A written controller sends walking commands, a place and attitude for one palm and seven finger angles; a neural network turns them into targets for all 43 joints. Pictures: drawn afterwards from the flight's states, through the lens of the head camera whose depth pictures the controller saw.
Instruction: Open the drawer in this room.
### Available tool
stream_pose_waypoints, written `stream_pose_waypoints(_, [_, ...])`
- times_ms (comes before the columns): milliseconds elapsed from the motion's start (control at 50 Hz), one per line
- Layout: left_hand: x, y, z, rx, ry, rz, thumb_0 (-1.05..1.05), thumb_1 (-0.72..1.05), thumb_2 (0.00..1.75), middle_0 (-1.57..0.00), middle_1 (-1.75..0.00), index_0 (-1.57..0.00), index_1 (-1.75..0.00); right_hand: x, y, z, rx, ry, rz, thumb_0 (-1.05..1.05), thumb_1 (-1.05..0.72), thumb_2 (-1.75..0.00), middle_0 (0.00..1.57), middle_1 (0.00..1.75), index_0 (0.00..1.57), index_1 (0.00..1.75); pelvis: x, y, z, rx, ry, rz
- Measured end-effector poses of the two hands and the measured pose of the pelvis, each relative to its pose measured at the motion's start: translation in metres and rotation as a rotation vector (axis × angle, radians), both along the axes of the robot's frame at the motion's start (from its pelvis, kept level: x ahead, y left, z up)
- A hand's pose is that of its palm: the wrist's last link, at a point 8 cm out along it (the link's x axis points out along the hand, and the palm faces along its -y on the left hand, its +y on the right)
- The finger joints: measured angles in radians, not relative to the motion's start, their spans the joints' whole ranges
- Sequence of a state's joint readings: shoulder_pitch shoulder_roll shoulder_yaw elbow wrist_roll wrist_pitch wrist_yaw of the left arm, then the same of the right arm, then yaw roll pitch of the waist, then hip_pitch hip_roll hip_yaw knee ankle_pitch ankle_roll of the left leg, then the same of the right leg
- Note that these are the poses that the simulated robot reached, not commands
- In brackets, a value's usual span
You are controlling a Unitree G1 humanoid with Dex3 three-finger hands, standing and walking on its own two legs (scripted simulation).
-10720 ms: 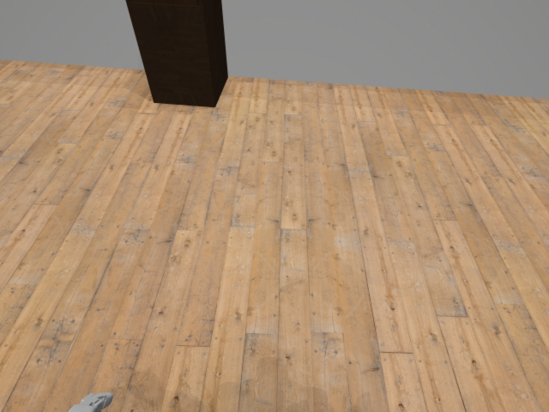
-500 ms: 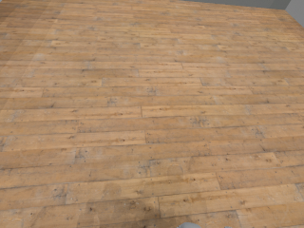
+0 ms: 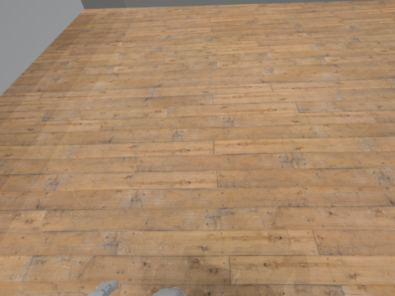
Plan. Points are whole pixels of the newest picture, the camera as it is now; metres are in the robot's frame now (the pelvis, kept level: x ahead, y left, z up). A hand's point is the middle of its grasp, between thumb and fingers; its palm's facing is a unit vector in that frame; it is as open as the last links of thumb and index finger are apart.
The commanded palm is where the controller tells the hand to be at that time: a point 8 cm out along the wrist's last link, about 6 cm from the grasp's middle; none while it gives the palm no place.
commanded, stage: turn or walk to find it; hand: left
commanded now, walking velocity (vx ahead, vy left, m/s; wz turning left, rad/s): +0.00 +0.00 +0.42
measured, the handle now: out of the picture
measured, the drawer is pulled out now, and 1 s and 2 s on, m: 0.00 0.00 0.00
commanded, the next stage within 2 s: none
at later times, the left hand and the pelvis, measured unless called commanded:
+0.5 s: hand out of the picture -0.08 +0.27 -0.18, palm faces +0.29 -0.93 -0.24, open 7.4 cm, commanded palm none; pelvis -0.03 +0.05 +0.00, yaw +13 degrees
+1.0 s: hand out of the picture -0.03 +0.21 -0.14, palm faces +0.39 -0.88 -0.27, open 7.4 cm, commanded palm none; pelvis -0.06 -0.01 +0.00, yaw +25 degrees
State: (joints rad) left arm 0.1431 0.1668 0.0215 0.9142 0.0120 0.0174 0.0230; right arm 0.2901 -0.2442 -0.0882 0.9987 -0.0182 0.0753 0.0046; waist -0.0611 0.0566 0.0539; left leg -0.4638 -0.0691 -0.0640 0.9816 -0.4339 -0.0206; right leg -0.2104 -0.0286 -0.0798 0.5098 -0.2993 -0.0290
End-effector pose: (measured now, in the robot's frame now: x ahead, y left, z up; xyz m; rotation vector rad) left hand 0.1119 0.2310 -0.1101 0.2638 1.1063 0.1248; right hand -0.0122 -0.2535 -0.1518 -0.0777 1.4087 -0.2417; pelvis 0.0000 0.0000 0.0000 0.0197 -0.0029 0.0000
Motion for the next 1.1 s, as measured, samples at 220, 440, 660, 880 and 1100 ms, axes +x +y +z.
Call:
stream_pose_waypoints(220, [-0.103,0.012,-0.014,-0.026,0.115,0.202,0.01,0.91,0.90,-0.20,-0.30,-0.20,-0.30,0.062,-0.001,0.009,-0.028,-0.052,0.192,0.00,-0.91,-0.90,0.20,0.30,0.19,0.30,-0.011,0.002,0.001,0.006,-0.017,0.123])
stream_pose_waypoints(440, [-0.202,0.069,-0.049,-0.069,0.277,0.381,0.01,0.91,0.90,-0.20,-0.30,-0.20,-0.30,0.145,0.075,0.034,-0.080,-0.262,0.415,0.00,-0.91,-0.90,0.20,0.30,0.20,0.30,-0.030,0.046,-0.010,-0.026,-0.019,0.206])
stream_pose_waypoints(660, [-0.182,0.094,-0.024,-0.053,0.134,0.413,0.01,0.91,0.90,-0.20,-0.30,-0.19,-0.30,0.121,0.104,0.042,-0.041,-0.237,0.457,0.00,-0.90,-0.90,0.21,0.30,0.20,0.30,-0.043,0.056,0.007,-0.052,-0.016,0.288])
stream_pose_waypoints(880, [-0.143,0.059,-0.007,-0.017,-0.011,0.397,0.01,0.91,0.90,-0.20,-0.30,-0.19,-0.30,0.065,0.054,0.010,0.002,-0.086,0.425,0.00,-0.90,-0.90,0.21,0.30,0.20,0.30,-0.053,0.020,-0.001,-0.020,-0.004,0.369])
stream_pose_waypoints(1100, [-0.200,0.000,0.003,-0.008,0.022,0.521,0.01,0.91,0.90,-0.20,-0.30,-0.20,-0.30,0.067,0.009,0.000,0.016,-0.016,0.499,0.00,-0.91,-0.90,0.20,0.30,0.20,0.30,-0.060,-0.016,0.003,0.017,-0.022,0.494])
